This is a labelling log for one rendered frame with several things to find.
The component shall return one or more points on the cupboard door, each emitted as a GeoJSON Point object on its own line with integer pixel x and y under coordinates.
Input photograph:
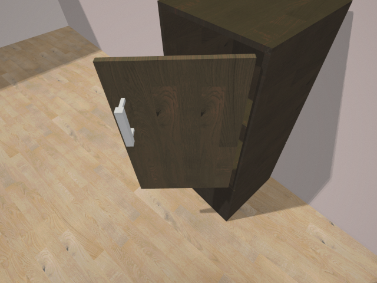
{"type": "Point", "coordinates": [187, 112]}

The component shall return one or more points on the handle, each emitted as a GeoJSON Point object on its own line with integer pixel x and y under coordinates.
{"type": "Point", "coordinates": [123, 124]}

